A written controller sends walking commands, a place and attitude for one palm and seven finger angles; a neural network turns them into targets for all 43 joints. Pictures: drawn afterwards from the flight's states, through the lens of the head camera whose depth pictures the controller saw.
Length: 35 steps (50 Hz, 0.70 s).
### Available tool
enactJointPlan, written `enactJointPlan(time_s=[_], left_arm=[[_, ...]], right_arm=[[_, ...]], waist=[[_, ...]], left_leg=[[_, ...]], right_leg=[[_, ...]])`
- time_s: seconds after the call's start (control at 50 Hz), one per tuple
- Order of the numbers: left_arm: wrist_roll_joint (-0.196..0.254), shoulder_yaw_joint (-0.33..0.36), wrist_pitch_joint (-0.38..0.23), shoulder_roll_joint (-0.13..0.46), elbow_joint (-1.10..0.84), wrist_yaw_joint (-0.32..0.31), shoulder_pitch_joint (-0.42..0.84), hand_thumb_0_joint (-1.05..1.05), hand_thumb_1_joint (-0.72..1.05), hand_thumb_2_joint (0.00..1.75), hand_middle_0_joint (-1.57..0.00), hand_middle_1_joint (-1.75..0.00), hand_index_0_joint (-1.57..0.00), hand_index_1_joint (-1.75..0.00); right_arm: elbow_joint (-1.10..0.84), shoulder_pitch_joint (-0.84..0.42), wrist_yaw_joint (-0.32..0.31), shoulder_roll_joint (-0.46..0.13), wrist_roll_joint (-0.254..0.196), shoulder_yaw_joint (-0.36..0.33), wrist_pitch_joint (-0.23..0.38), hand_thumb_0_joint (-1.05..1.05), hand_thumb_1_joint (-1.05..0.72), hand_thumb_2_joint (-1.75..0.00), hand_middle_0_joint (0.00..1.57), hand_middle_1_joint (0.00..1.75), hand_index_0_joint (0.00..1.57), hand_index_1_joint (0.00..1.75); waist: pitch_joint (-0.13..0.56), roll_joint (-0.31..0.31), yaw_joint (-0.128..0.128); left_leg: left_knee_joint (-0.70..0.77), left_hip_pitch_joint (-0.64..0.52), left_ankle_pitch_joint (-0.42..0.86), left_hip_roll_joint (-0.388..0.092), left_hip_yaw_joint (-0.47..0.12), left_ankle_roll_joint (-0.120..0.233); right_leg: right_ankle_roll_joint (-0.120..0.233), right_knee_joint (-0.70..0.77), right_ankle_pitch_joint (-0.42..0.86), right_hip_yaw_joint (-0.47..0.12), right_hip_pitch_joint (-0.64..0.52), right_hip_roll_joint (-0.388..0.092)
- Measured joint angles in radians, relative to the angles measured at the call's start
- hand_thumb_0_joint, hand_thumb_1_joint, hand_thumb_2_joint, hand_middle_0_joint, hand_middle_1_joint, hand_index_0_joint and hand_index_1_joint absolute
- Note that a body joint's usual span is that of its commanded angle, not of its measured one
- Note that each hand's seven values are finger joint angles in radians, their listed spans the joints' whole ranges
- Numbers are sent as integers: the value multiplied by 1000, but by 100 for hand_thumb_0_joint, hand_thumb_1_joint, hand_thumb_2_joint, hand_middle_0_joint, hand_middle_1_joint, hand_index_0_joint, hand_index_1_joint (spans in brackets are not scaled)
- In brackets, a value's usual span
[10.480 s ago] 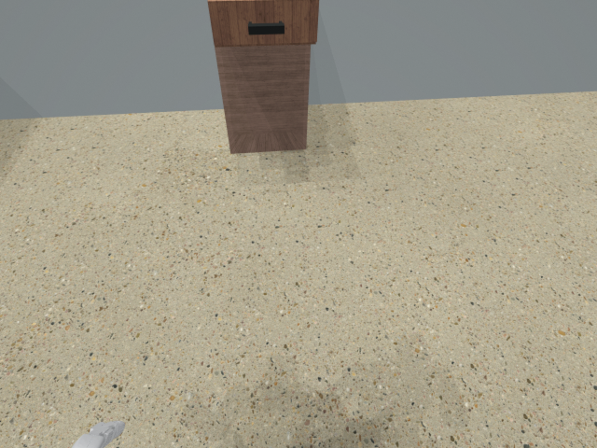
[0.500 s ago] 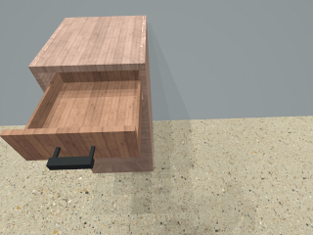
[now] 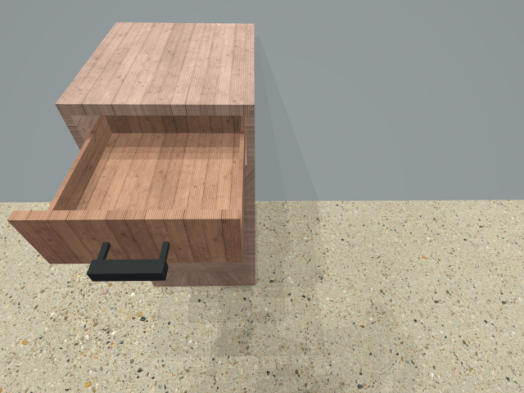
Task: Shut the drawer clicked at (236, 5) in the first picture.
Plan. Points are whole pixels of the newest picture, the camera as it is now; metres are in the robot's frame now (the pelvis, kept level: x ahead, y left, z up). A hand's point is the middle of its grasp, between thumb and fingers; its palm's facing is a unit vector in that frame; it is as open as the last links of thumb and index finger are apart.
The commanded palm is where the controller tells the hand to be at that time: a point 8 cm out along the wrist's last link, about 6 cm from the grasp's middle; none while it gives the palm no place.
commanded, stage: raise the hand and make a fist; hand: left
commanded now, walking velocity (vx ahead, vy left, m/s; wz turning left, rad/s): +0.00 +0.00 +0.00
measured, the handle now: (132, 258) +0.32 +0.25 -0.01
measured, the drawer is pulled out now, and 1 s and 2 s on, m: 0.28 0.27 0.27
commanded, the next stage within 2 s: bring the fist close to the handle in 1.86 s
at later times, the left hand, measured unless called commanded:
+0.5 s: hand out of the picture +0.12 +0.18 -0.01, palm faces +0.22 -0.97 -0.09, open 5.4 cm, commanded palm +0.10 +0.22 -0.01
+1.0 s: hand (122, 378) +0.14 +0.19 +0.03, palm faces +0.08 -0.99 -0.07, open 3.2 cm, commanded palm +0.10 +0.25 +0.04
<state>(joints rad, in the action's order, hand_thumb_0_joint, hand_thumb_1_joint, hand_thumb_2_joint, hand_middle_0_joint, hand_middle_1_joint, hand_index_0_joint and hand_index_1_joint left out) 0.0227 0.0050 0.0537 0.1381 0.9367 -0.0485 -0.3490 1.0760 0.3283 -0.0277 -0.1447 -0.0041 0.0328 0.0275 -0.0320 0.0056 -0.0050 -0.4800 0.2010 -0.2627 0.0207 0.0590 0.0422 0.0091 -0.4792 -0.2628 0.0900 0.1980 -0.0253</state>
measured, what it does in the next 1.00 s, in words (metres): stands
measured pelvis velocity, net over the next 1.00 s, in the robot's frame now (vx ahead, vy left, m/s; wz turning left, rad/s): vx -0.01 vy -0.02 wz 0.03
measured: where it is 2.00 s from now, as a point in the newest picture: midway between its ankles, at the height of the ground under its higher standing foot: outside the picture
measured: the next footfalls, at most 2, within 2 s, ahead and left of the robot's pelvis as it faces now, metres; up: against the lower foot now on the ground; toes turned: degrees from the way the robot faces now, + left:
none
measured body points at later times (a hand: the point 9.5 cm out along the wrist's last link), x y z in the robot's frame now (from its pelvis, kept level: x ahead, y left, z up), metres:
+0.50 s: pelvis -0.03 -0.03 -0.08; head +0.02 -0.02 +0.36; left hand +0.10 +0.23 +0.00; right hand +0.24 -0.23 -0.12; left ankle +0.00 +0.09 -0.74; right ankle +0.00 -0.11 -0.74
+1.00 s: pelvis -0.01 -0.02 -0.05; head +0.02 -0.01 +0.40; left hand +0.13 +0.24 +0.03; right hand +0.17 -0.27 -0.12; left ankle +0.00 +0.09 -0.74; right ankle +0.00 -0.11 -0.74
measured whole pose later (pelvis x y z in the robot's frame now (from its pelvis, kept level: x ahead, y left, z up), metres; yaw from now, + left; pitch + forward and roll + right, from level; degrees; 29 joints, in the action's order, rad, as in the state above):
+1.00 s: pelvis -0.01 -0.02 -0.05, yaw +1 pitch +9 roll -2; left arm 0.33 0.21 -0.39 0.23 -0.20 0.30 -0.66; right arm 0.59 0.25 -0.08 -0.27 -0.06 -0.04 0.27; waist 0.09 0.03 -0.02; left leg -0.94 0.64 -0.45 -0.02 0.01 0.02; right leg 0.04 -0.89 -0.44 0.14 0.60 -0.01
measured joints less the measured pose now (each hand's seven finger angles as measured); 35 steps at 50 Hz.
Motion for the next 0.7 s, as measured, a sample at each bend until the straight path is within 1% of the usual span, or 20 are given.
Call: enactJointPlan(time_s=[0.02,0.04,0.06,0.1,0.14,0.18,0.2,0.24,0.28,0.32,0.34,0.36,0.38,0.42,0.46,0.52,0.56,0.64,0.68,0.7], left_arm=[[24,13,33,9,-191,-17,-68,3,95,90,-20,-30,-21,-30],[45,13,9,23,-351,-40,-123,3,95,90,-21,-30,-21,-31],[58,10,-17,34,-478,-67,-159,4,96,90,-21,-31,-22,-31],[94,6,-42,41,-679,-92,-175,4,96,90,-22,-32,-23,-33],[104,11,-108,36,-806,-87,-143,4,95,90,-24,-35,-25,-35],[113,29,-214,23,-874,-50,-103,3,95,90,-27,-38,-28,-38],[124,47,-249,12,-878,-34,-100,2,94,90,-28,-39,-28,-39],[157,78,-370,-10,-863,50,-129,2,93,90,-31,-43,-28,-42],[176,79,-484,-19,-859,149,-179,1,93,90,-35,-47,-31,-45],[163,72,-577,-13,-877,221,-237,1,92,90,-39,-51,-35,-50],[151,70,-608,-3,-895,239,-264,1,92,90,-41,-53,-38,-52],[144,72,-628,9,-921,247,-288,1,91,90,-43,-55,-40,-54],[144,78,-640,20,-946,249,-306,1,91,90,-45,-57,-43,-56],[161,101,-649,34,-990,240,-322,2,91,90,-49,-61,-48,-61],[192,128,-642,39,-1033,232,-307,2,90,90,-53,-65,-52,-65],[234,157,-610,44,-1084,258,-251,2,90,90,-59,-72,-59,-72],[248,158,-565,52,-1099,299,-209,2,90,90,-63,-76,-63,-76],[258,152,-419,86,-1087,375,-159,2,90,90,-70,-85,-71,-85],[270,168,-354,97,-1073,380,-164,2,90,90,-75,-89,-75,-90],[278,180,-331,99,-1070,370,-173,2,90,90,-77,-91,-77,-92]], right_arm=[[-43,16,-16,-8,-6,5,39,1,-92,-90,20,30,20,29],[-72,30,-31,-21,-13,3,91,2,-92,-90,20,30,20,29],[-96,37,-37,-36,-21,-3,137,2,-93,-90,20,30,20,29],[-162,31,-44,-75,-36,-18,195,3,-93,-90,20,30,20,29],[-228,-3,-45,-111,-32,-34,232,3,-93,-90,20,30,20,29],[-296,-52,-35,-128,-22,-51,251,3,-93,-90,20,30,20,29],[-330,-79,-26,-128,-17,-58,256,2,-92,-90,20,30,20,29],[-396,-126,-1,-118,-10,-75,258,2,-92,-90,20,30,20,29],[-458,-157,23,-111,-5,-88,258,2,-92,-90,20,30,20,29],[-509,-178,38,-113,4,-100,259,2,-92,-90,20,30,20,29],[-530,-187,42,-115,9,-105,258,2,-92,-90,20,30,20,29],[-548,-196,43,-119,13,-108,253,2,-91,-90,20,30,20,29],[-560,-206,41,-120,14,-109,246,1,-91,-90,20,30,20,29],[-571,-222,33,-115,9,-104,231,1,-91,-90,20,30,20,29],[-577,-229,21,-103,1,-86,220,1,-91,-90,20,30,20,29],[-569,-221,3,-75,-11,-46,211,1,-91,-90,20,30,20,29],[-558,-203,-7,-55,-20,-18,203,2,-91,-90,20,30,20,30],[-530,-148,-27,-20,-38,14,176,2,-91,-90,20,30,20,30],[-515,-121,-37,-14,-43,14,158,2,-91,-90,20,30,20,30],[-509,-108,-41,-15,-45,8,152,2,-91,-90,21,30,20,30]], waist=[[-3,-8,-7],[4,-14,-14],[20,-15,-15],[41,2,-2],[63,26,17],[94,32,27],[111,27,29],[133,2,22],[143,-30,7],[152,-55,-15],[155,-61,-27],[154,-62,-39],[151,-59,-48],[149,-42,-63],[148,-18,-72],[144,15,-76],[144,33,-70],[145,41,-37],[143,35,-18],[140,32,-10]], left_leg=[[-4,-1,-4,1,6,-1],[-6,1,-7,4,11,-2],[-10,7,-9,9,13,-2],[-35,27,-17,16,4,1],[-79,71,-31,18,-8,5],[-135,136,-50,14,-4,4],[-170,177,-63,9,2,2],[-249,259,-96,-4,14,-6],[-336,342,-132,-18,14,-14],[-431,431,-169,-29,4,-21],[-476,472,-187,-34,-4,-23],[-513,506,-175,-38,-15,-28],[-555,534,-194,-40,-26,-31],[-615,578,-237,-43,-51,-36],[-651,609,-251,-44,-73,-43],[-669,627,-253,-47,-94,-47],[-658,622,-248,-49,-99,-49],[-594,576,-225,-51,-82,-51],[-553,541,-213,-52,-67,-50],[-534,522,-208,-52,-61,-50]], right_leg=[[2,-14,-5,-6,7,-1],[4,-31,-13,-12,17,-5],[4,-48,-23,-14,29,-11],[1,-75,-39,-4,44,-21],[-2,-106,-51,8,76,-25],[0,-159,-68,5,142,-25],[2,-195,-79,-1,186,-23],[11,-275,-108,-13,274,-14],[21,-358,-141,-14,357,-7],[32,-443,-176,-3,440,-1],[36,-482,-193,4,475,1],[39,-514,-185,13,503,4],[44,-548,-204,23,524,6],[54,-594,-244,46,553,7],[59,-616,-259,67,571,8],[65,-620,-260,88,576,12],[66,-605,-253,92,569,16],[60,-553,-231,75,536,19],[57,-523,-219,60,510,21],[57,-507,-213,54,496,23]])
